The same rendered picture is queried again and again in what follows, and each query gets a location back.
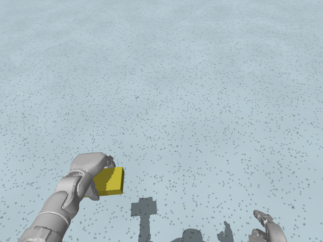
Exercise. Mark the small box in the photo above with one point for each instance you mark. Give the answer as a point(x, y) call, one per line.
point(109, 181)

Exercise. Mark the left robot hand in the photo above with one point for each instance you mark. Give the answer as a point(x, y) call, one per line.
point(93, 163)

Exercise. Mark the right robot hand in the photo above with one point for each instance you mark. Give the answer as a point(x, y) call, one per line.
point(273, 232)

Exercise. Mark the left robot arm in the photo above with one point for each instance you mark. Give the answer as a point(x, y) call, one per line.
point(59, 209)

